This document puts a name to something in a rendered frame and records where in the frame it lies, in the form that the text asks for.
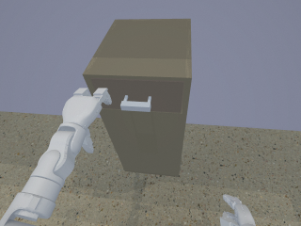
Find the left robot forearm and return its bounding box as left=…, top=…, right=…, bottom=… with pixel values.
left=0, top=122, right=87, bottom=226

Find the cabinet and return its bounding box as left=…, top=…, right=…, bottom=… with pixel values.
left=83, top=18, right=192, bottom=177

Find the handle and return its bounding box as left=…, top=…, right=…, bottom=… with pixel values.
left=120, top=95, right=151, bottom=112

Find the right robot hand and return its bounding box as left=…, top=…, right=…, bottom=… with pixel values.
left=220, top=194, right=256, bottom=226

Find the drawer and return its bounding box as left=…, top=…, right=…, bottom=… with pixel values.
left=90, top=77, right=184, bottom=113

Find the left robot hand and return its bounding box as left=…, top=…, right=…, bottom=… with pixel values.
left=62, top=88, right=112, bottom=153

